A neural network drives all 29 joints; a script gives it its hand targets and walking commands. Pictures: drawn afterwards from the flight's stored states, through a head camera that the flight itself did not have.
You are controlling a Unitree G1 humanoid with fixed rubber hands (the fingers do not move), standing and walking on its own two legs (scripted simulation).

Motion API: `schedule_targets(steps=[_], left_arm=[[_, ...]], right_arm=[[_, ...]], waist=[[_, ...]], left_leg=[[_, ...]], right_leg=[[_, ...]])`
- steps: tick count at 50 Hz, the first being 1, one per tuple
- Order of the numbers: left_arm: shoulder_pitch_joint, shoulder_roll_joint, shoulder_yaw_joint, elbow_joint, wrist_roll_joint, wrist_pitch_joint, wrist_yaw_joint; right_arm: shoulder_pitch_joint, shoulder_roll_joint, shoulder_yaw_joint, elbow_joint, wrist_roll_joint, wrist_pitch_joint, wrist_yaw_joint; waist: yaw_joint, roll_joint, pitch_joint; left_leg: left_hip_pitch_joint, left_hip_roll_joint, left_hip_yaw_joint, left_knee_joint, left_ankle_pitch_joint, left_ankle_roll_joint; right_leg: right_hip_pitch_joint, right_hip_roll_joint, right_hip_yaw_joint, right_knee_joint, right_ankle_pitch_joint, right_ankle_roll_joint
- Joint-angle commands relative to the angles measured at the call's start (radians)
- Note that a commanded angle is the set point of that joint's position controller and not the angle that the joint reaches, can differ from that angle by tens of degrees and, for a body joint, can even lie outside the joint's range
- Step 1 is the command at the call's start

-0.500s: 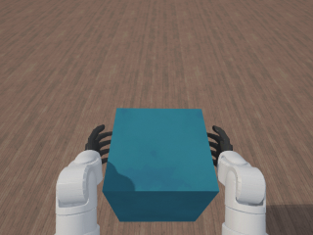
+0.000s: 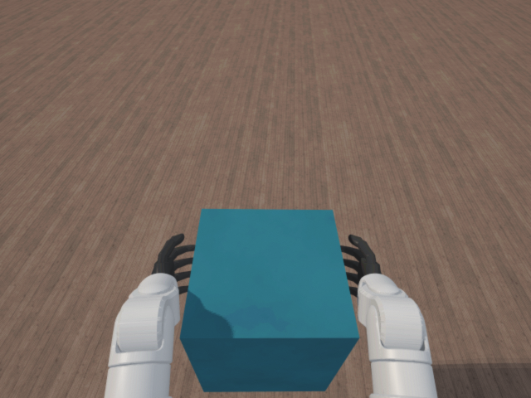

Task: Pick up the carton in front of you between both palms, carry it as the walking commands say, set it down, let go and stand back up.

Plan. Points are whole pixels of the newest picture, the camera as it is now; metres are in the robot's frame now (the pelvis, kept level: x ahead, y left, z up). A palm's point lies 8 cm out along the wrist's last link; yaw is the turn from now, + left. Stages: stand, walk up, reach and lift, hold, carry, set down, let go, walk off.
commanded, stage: carry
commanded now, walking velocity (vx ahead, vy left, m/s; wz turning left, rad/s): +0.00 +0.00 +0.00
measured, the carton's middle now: (266, 304) +0.27 +0.00 -0.03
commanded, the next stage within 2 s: hold in 1.20 s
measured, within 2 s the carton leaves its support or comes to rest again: neither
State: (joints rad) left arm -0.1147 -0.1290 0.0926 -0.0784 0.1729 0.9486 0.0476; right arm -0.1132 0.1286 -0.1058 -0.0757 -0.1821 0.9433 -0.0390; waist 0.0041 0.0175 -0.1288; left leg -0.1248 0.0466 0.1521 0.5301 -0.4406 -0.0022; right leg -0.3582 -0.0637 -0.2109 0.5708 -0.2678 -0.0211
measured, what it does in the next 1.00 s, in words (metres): shifts its weight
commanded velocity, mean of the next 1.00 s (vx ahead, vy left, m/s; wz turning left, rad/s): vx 0.00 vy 0.00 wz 0.00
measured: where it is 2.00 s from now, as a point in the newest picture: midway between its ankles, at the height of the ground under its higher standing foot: outside the picture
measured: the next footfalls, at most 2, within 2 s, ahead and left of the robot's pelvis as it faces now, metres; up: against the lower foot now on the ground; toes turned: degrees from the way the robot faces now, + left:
none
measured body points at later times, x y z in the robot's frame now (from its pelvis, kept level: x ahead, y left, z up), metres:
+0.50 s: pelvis -0.05 +0.01 +0.00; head -0.07 +0.01 +0.45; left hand +0.25 +0.16 +0.03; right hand +0.25 -0.15 +0.03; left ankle -0.12 +0.09 -0.73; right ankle +0.01 -0.11 -0.73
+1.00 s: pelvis -0.07 +0.01 +0.00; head -0.09 +0.01 +0.45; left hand +0.23 +0.16 +0.03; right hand +0.23 -0.14 +0.03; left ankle -0.12 +0.09 -0.73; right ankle +0.01 -0.11 -0.73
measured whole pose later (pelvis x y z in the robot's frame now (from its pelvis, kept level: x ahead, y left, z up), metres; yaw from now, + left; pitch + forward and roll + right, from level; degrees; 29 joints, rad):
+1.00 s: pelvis -0.07 +0.01 +0.00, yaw +0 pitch +1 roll +0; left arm -0.21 -0.14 0.17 0.17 0.23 0.74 0.02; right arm -0.21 0.14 -0.18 0.17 -0.24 0.74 -0.02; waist 0.00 0.01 -0.09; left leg -0.19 0.01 0.16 0.55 -0.39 0.05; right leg -0.39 -0.09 -0.20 0.51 -0.14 -0.02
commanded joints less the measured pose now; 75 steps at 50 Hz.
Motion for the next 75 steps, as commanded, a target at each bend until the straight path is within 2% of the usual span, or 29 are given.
schedule_targets(steps=[1, 4, 8, 11, 14, 20, 25, 32, 60, 61, 62, 63, 64, 65, 66, 68, 69, 71, 73, 75], left_arm=[[-0.423, -0.811, -0.569, -0.025, -0.246, -0.096, -0.213], [-0.452, -0.797, -0.503, 0.054, -0.200, -0.165, -0.210], [-0.533, -0.818, -0.440, 0.150, -0.160, -0.259, -0.213], [-0.581, -0.863, -0.430, 0.202, -0.150, -0.312, -0.222], [-0.600, -0.906, -0.443, 0.224, -0.152, -0.332, -0.233], [-0.555, -0.930, -0.500, 0.173, -0.190, -0.283, -0.238], [-0.535, -0.897, -0.471, 0.182, -0.173, -0.250, -0.236], [-0.585, -0.921, -0.493, 0.166, -0.192, -0.255, -0.242], [-0.564, -0.920, -0.495, 0.162, -0.192, -0.246, -0.244], [-0.493, -0.936, -0.457, 0.221, -0.175, -0.268, -0.243], [-0.477, -0.912, -0.443, 0.187, -0.157, -0.297, -0.228], [-0.440, -0.883, -0.414, 0.206, -0.127, -0.309, -0.215], [-0.432, -0.873, -0.389, 0.217, -0.110, -0.316, -0.203], [-0.443, -0.875, -0.386, 0.218, -0.109, -0.323, -0.197], [-0.452, -0.878, -0.392, 0.222, -0.116, -0.328, -0.194], [-0.514, -0.903, -0.443, 0.197, -0.149, -0.331, -0.205], [-0.538, -0.906, -0.461, 0.192, -0.160, -0.328, -0.213], [-0.602, -0.923, -0.502, 0.179, -0.192, -0.323, -0.235], [-0.622, -0.922, -0.513, 0.193, -0.206, -0.316, -0.253], [-0.626, -0.918, -0.502, 0.218, -0.203, -0.311, -0.265]], right_arm=[[-0.436, 0.781, 0.572, -0.029, 0.252, -0.094, 0.218], [-0.474, 0.771, 0.514, 0.048, 0.210, -0.163, 0.215], [-0.546, 0.793, 0.448, 0.147, 0.164, -0.258, 0.216], [-0.590, 0.836, 0.434, 0.200, 0.151, -0.309, 0.225], [-0.607, 0.878, 0.447, 0.222, 0.155, -0.328, 0.235], [-0.570, 0.902, 0.514, 0.167, 0.202, -0.278, 0.242], [-0.549, 0.871, 0.488, 0.175, 0.190, -0.246, 0.240], [-0.596, 0.892, 0.504, 0.159, 0.203, -0.251, 0.243], [-0.579, 0.890, 0.506, 0.153, 0.203, -0.242, 0.246], [-0.488, 0.908, 0.495, 0.120, 0.203, -0.245, 0.242], [-0.502, 0.865, 0.487, 0.082, 0.198, -0.260, 0.240], [-0.512, 0.871, 0.502, 0.074, 0.198, -0.264, 0.241], [-0.549, 0.853, 0.524, 0.069, 0.205, -0.270, 0.248], [-0.551, 0.861, 0.542, 0.083, 0.215, -0.275, 0.250], [-0.562, 0.849, 0.547, 0.082, 0.216, -0.281, 0.253], [-0.545, 0.865, 0.538, 0.097, 0.207, -0.289, 0.246], [-0.547, 0.865, 0.527, 0.105, 0.198, -0.290, 0.244], [-0.527, 0.884, 0.500, 0.138, 0.175, -0.290, 0.233], [-0.507, 0.891, 0.467, 0.174, 0.150, -0.288, 0.224], [-0.506, 0.896, 0.449, 0.198, 0.134, -0.285, 0.222]], waist=[[-0.007, 0.006, -0.254], [-0.006, 0.014, -0.233], [-0.005, 0.004, -0.220], [-0.006, -0.006, -0.225], [-0.007, -0.008, -0.235], [-0.005, -0.008, -0.246], [-0.005, -0.006, -0.216], [-0.004, -0.012, -0.195], [-0.005, -0.009, -0.214], [-0.026, 0.125, -0.045], [-0.004, 0.126, -0.096], [0.018, 0.052, -0.113], [0.039, 0.062, -0.132], [0.050, 0.023, -0.144], [0.056, 0.041, -0.145], [0.011, 0.015, -0.142], [-0.004, 0.037, -0.141], [-0.039, 0.028, -0.131], [-0.059, 0.026, -0.106], [-0.062, 0.025, -0.080]], left_leg=[[0.013, 0.126, -0.063, -0.024, 0.752, 0.002], [0.009, 0.131, -0.064, -0.030, 0.738, 0.011], [-0.032, 0.119, -0.062, -0.046, 0.590, 0.020], [-0.043, 0.112, -0.069, -0.061, 0.488, 0.024], [-0.046, 0.111, -0.078, -0.068, 0.442, 0.029], [-0.055, 0.112, -0.086, -0.070, 0.425, 0.032], [-0.083, 0.111, -0.092, -0.084, 0.378, 0.034], [-0.107, 0.110, -0.103, -0.106, 0.308, 0.044], [-0.101, 0.107, -0.112, -0.091, 0.364, 0.047], [-0.231, -0.034, -0.317, -0.195, 0.647, 0.050], [-0.198, -0.043, -0.322, -0.185, 0.708, 0.042], [-0.045, -0.050, -0.325, -0.159, 0.799, 0.037], [0.014, -0.060, -0.309, -0.167, 0.758, 0.029], [0.039, -0.066, -0.309, -0.168, 0.771, 0.023], [0.050, -0.075, -0.304, -0.185, 0.688, 0.022], [0.076, -0.078, -0.300, -0.175, 0.696, 0.009], [0.087, -0.080, -0.292, -0.183, 0.628, 0.005], [0.035, -0.079, -0.293, -0.184, 0.584, -0.009], [-0.014, -0.083, -0.290, -0.192, 0.514, -0.009], [-0.085, -0.087, -0.287, -0.211, 0.423, -0.002]], right_leg=[[0.212, -0.101, 0.097, 0.024, 0.557, -0.019], [0.182, -0.098, 0.097, 0.021, 0.468, -0.015], [0.202, -0.103, 0.107, -0.004, 0.450, -0.015], [0.208, -0.107, 0.119, -0.023, 0.426, -0.018], [0.208, -0.107, 0.124, -0.037, 0.391, -0.019], [0.206, -0.109, 0.122, -0.049, 0.370, -0.016], [0.188, -0.109, 0.124, -0.063, 0.329, -0.013], [0.179, -0.107, 0.128, -0.083, 0.274, -0.007], [0.181, -0.110, 0.114, -0.083, 0.299, -0.001], [0.504, 0.171, 0.265, -0.060, 0.424, -0.027], [0.534, 0.146, 0.300, -0.079, 0.475, -0.020], [0.438, 0.153, 0.307, -0.105, 0.518, -0.009], [0.422, 0.153, 0.309, -0.119, 0.498, -0.003], [0.425, 0.162, 0.305, -0.125, 0.497, 0.009], [0.428, 0.165, 0.296, -0.134, 0.446, 0.014], [0.398, 0.179, 0.285, -0.145, 0.405, 0.020], [0.383, 0.181, 0.278, -0.150, 0.357, 0.018], [0.400, 0.186, 0.273, -0.155, 0.315, 0.009], [0.423, 0.183, 0.273, -0.159, 0.292, 0.001], [0.470, 0.178, 0.273, -0.159, 0.276, -0.001]])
